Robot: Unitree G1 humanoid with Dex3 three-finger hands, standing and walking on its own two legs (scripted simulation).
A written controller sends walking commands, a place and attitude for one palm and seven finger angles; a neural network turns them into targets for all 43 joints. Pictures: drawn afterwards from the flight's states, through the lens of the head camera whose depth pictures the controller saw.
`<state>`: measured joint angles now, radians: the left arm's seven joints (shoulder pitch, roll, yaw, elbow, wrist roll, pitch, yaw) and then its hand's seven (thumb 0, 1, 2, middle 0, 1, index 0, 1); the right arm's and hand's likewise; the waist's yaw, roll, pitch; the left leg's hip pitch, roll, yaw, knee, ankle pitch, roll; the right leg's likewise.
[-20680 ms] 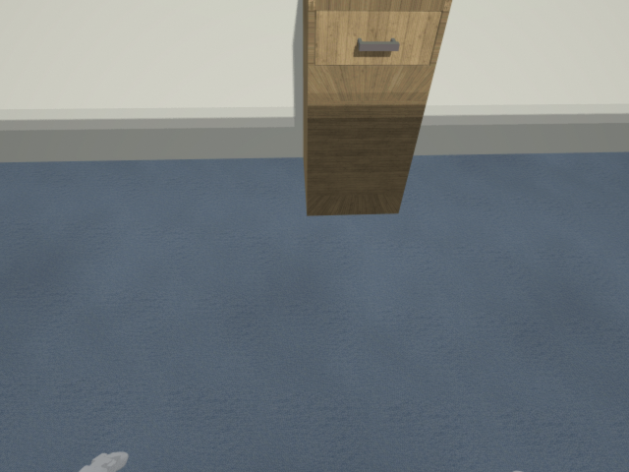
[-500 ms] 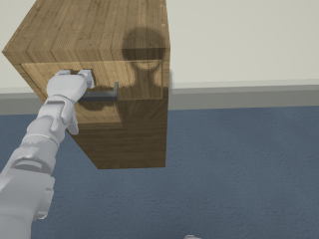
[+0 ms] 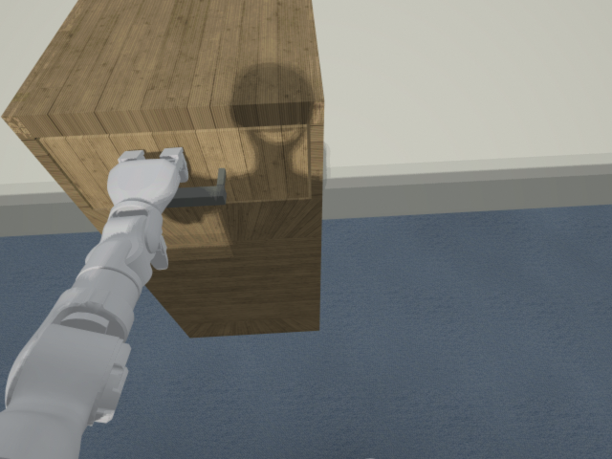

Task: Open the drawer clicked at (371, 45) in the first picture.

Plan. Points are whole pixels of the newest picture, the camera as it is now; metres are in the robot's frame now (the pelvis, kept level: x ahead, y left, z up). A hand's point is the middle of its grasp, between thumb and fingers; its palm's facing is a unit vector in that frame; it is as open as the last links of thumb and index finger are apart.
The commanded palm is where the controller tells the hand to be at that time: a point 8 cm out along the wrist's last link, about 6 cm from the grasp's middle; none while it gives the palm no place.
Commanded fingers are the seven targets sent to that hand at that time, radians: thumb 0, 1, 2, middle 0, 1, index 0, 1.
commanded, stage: lower the fingers behind the handle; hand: left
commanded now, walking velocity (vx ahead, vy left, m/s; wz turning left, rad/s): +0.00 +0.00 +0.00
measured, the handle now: (186, 186) +0.51 +0.18 +0.03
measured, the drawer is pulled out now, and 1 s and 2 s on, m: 0.00 0.00 0.00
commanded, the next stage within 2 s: close the thumb around the handle in 0.88 s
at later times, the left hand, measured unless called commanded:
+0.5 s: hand (161, 219) +0.47 +0.22 +0.00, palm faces +0.00 -0.02 -1.00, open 13.7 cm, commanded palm +0.45 +0.21 +0.06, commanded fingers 0.00 -0.50 0.30 -0.30 -1.20 -0.30 -1.20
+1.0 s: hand (161, 220) +0.47 +0.22 +0.00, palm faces -0.03 +0.00 -1.00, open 13.7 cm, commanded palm +0.45 +0.21 +0.06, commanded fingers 0.00 -0.39 0.35 -0.31 -1.21 -0.31 -1.21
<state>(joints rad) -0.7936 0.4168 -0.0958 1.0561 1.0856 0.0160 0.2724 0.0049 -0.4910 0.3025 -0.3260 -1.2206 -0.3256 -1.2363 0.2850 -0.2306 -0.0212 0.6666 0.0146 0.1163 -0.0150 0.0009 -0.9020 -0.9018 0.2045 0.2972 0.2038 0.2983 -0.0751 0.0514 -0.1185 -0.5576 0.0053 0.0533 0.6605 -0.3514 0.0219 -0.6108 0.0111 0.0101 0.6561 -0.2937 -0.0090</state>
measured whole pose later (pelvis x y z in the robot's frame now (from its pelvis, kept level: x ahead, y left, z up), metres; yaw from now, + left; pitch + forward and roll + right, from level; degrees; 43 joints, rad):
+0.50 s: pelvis +0.00 +0.01 -0.02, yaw +1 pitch +20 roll -1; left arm -0.80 0.42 -0.08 1.05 1.11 -0.06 0.40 0.00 -0.49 0.30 -0.34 -1.22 -0.33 -1.25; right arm 0.34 -0.25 -0.07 0.73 -0.02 0.09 0.01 0.00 -0.90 -0.90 0.20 0.30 0.20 0.30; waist -0.08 0.05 -0.15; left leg -0.75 0.01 0.02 0.83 -0.42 0.03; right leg -0.77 0.01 -0.02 0.78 -0.35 0.00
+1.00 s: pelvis -0.01 +0.01 -0.02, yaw +1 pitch +19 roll -1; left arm -0.83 0.42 -0.10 1.08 1.11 -0.05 0.37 0.00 -0.49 0.30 -0.36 -1.19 -0.33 -1.21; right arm 0.35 -0.26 -0.06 0.71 -0.02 0.08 0.00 0.00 -0.90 -0.90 0.20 0.30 0.20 0.30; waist -0.09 0.05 -0.15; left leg -0.76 0.00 0.02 0.84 -0.42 0.03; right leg -0.79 0.00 -0.02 0.79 -0.34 0.00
